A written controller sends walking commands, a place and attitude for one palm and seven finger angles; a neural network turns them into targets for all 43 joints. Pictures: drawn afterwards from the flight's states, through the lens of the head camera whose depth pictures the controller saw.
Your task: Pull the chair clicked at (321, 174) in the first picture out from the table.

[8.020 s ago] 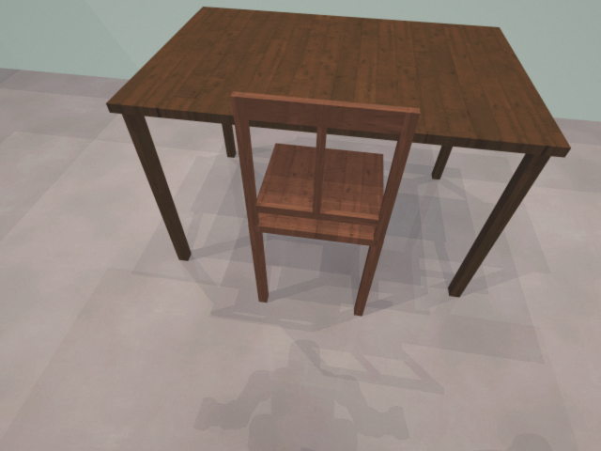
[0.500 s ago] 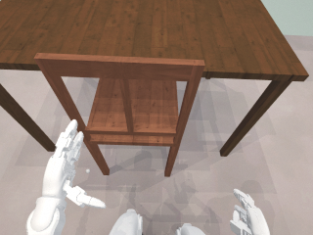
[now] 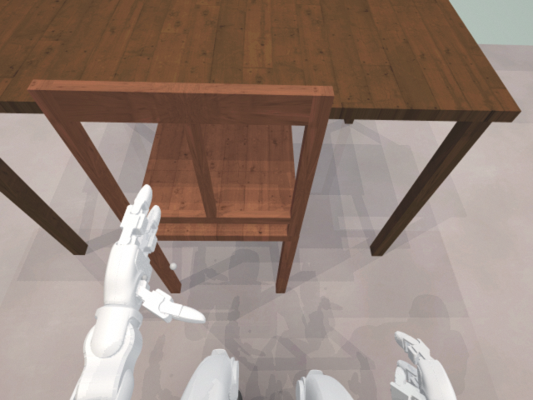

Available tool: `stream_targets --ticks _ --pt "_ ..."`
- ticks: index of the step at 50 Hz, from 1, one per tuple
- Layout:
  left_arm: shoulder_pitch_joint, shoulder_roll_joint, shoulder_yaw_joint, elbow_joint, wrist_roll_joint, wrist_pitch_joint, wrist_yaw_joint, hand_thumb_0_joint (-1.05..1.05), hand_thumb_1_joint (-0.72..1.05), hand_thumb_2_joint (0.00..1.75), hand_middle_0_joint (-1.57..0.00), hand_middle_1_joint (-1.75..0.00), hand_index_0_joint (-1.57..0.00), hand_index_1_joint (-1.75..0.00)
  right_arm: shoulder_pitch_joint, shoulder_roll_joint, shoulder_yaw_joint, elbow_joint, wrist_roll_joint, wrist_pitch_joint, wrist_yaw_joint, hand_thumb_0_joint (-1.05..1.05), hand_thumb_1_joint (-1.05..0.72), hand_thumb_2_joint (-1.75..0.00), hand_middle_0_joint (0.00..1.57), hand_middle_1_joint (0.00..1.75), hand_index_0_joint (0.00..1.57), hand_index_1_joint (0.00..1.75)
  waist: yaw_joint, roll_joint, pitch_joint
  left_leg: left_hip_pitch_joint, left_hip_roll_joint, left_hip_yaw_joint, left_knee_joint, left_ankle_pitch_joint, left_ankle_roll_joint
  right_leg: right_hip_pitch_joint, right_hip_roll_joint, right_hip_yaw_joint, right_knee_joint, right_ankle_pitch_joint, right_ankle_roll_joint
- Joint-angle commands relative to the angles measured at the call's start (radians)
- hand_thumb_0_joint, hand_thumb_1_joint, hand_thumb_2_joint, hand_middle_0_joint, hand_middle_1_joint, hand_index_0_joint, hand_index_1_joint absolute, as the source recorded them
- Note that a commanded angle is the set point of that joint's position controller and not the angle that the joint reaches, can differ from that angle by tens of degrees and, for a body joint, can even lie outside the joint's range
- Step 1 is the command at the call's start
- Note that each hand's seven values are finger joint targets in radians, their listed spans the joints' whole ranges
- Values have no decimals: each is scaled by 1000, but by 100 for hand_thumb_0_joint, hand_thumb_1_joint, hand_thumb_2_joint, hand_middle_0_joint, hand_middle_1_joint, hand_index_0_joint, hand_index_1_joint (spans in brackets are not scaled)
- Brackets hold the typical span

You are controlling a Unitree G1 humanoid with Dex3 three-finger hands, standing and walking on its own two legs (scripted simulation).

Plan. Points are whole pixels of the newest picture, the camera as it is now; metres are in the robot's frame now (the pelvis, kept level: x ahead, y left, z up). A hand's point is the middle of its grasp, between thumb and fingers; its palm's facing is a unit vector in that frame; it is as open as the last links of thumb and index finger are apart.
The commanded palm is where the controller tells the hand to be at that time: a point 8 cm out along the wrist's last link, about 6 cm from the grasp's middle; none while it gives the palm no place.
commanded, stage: aim the fingers beside a spindle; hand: left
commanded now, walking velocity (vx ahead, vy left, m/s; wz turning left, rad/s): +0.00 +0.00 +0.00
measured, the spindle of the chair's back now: (203, 175) +0.49 +0.13 -0.01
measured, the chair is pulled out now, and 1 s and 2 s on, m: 0.00 0.00 0.00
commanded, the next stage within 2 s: push the fingers through the gap in 1.14 s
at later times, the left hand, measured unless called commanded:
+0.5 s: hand (204, 247) +0.34 +0.11 +0.01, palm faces +0.01 -1.00 -0.01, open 17.0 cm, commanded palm +0.31 +0.16 +0.01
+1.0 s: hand (208, 252) +0.33 +0.10 +0.01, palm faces +0.00 -1.00 -0.01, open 17.0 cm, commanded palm +0.31 +0.16 +0.01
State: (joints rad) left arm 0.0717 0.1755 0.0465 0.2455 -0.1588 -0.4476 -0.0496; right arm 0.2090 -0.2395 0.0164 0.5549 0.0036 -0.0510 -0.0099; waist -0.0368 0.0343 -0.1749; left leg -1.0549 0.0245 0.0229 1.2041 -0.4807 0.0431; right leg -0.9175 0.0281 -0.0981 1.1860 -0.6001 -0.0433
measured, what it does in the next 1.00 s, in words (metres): stands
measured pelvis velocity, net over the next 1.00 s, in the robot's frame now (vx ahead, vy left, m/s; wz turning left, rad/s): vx -0.01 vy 0.00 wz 0.00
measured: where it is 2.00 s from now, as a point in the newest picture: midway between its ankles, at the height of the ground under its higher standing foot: outside the picture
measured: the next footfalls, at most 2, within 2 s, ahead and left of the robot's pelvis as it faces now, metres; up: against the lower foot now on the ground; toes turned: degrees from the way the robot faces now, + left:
none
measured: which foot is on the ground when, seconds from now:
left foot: down 0.00-1.00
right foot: down 0.00-1.00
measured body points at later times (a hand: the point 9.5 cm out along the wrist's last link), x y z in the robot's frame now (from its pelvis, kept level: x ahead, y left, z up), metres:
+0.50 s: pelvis +0.00 +0.00 -0.01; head +0.10 +0.00 +0.43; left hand +0.33 +0.16 +0.01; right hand +0.15 -0.25 -0.12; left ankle +0.05 +0.09 -0.64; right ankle -0.01 -0.10 -0.64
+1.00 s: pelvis -0.01 +0.00 -0.02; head +0.09 +0.00 +0.42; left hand +0.33 +0.16 +0.01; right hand +0.14 -0.25 -0.13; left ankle +0.05 +0.09 -0.64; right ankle -0.01 -0.10 -0.64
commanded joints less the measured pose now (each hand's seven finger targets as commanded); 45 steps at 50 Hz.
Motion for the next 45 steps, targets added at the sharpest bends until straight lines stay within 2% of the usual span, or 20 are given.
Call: stream_targets --ticks 1,2,4,6,8,13,15,16,18,20,22,27,33,34,36,37,40,42,44,45 --pt "-188 76 25 -186 0 -83 18 0 -50 30 -6 -8 -6 -8 -13 -136 -62 -132 -2 -29 -3 0 -90 -90 20 30 20 30 -16 -9 -289 308 -2 -69 -133 230 -10 51 -8 78 -179 299 22" --pt "-194 63 11 -179 4 -83 19 0 -50 30 -6 -8 -6 -8 -11 -135 -62 -132 -2 -28 0 0 -90 -90 20 30 20 30 -14 11 -283 312 -3 -71 -134 229 -12 42 -9 74 -176 291 20" --pt "-194 83 31 -161 9 -86 30 0 -50 30 -6 -8 -6 -8 -4 -139 -64 -128 -4 -22 1 0 -90 -90 20 30 20 30 -13 -21 -297 300 -1 -71 -125 235 -10 48 -6 79 -171 300 21" --pt "-214 47 -4 -161 14 -90 37 0 -50 30 -6 -8 -6 -8 -4 -134 -65 -129 -5 -18 6 0 -90 -90 20 30 20 30 -18 -8 -309 311 -3 -68 -119 251 -11 43 -10 77 -164 323 22" --pt "-211 49 0 -159 19 -96 47 0 -50 30 -6 -8 -6 -8 -3 -135 -68 -129 -7 -12 9 0 -90 -90 20 30 20 30 -10 -5 -329 319 -3 -68 -115 264 -12 43 -9 78 -156 336 21" --pt "-301 48 -2 -94 39 -99 73 0 -50 30 -6 -8 -6 -8 1 -135 -67 -119 -10 8 14 0 -90 -90 20 30 20 30 -26 -35 -296 272 -5 -67 -94 223 -11 10 -11 83 -151 307 23" --pt "-339 47 0 -95 43 -111 84 0 -50 30 -6 -8 -6 -8 -1 -134 -68 -115 -12 12 13 0 -90 -90 20 30 20 30 -24 -26 -327 275 -7 -64 -82 230 -9 10 -11 90 -142 315 23" --pt "-333 50 11 -89 44 -114 89 0 -50 30 -6 -8 -6 -8 4 -133 -67 -115 -14 13 15 0 -90 -90 20 30 20 30 -13 -13 -338 277 -8 -63 -83 242 -12 22 -12 88 -137 325 20" --pt "-343 25 -12 -91 43 -119 93 0 -50 30 -6 -8 -6 -8 3 -130 -69 -116 -15 17 19 0 -90 -90 20 30 20 30 -16 -7 -364 290 -8 -60 -77 260 -13 23 -13 87 -130 346 21" --pt "-321 26 -8 -62 44 -116 93 0 -50 30 -6 -8 -6 -8 8 -131 -69 -114 -15 23 21 0 -90 -90 20 30 20 30 -14 -34 -367 281 -7 -62 -74 275 -12 33 -11 89 -126 370 22" --pt "-352 8 -34 -62 50 -116 93 0 -50 30 -6 -8 -6 -8 10 -130 -70 -112 -14 29 24 0 -90 -90 20 30 20 30 -23 -21 -366 280 -7 -61 -68 274 -12 19 -13 91 -122 376 23" --pt "-394 -11 -49 -24 61 -117 110 0 -50 30 -6 -8 -6 -8 13 -130 -71 -107 -16 44 29 0 -90 -90 20 30 20 30 -30 -38 -349 261 -7 -67 -58 252 -12 -13 -12 85 -114 345 21" --pt "-371 23 -9 -71 68 -136 136 0 -50 30 -6 -8 -6 -8 12 -125 -72 -118 -19 54 34 0 -90 -90 20 30 20 30 -2 -14 -405 287 -11 -61 -62 282 -14 24 -12 89 -107 374 18" --pt "-344 37 4 -56 70 -130 138 0 -50 30 -6 -8 -6 -8 13 -127 -71 -119 -18 57 34 0 -90 -90 20 30 20 30 -2 -21 -393 284 -9 -65 -65 285 -13 21 -8 86 -107 372 16" --pt "-378 -5 -44 -52 73 -127 132 0 -50 30 -6 -8 -6 -8 7 -123 -71 -117 -16 61 35 0 -90 -90 20 30 20 30 -22 -26 -358 282 -7 -66 -67 260 -13 -8 -10 84 -114 349 18" --pt "-369 -6 -40 -40 68 -123 129 0 -50 30 -6 -8 -6 -8 10 -125 -71 -117 -16 61 34 0 -90 -90 20 30 20 30 -23 -45 -357 272 -8 -66 -65 242 -11 -4 -10 85 -120 334 20" --pt "-349 -2 -39 -40 61 -120 118 0 -50 30 -6 -8 -6 -8 7 -128 -71 -121 -12 61 31 0 -90 -90 20 30 20 30 -19 -41 -355 264 -9 -65 -68 229 -11 2 -11 88 -126 321 18" --pt "-389 -30 -74 -35 61 -122 112 0 -50 30 -6 -8 -6 -8 3 -127 -70 -117 -11 60 30 0 -90 -90 20 30 20 30 -36 -46 -326 264 -8 -70 -68 204 -10 -29 -11 84 -133 288 20" --pt "-422 -24 -77 -45 64 -129 115 0 -50 30 -6 -8 -6 -8 7 -130 -70 -113 -12 57 27 0 -90 -90 20 30 20 30 -39 -44 -333 263 -8 -75 -65 195 -7 -39 -9 86 -131 270 19" --pt "-414 -8 -58 -40 66 -131 118 0 -50 30 -6 -8 -6 -8 4 -131 -72 -112 -12 55 26 0 -90 -90 20 30 20 30 -32 -28 -334 270 -8 -76 -67 190 -10 -44 -11 84 -131 261 16"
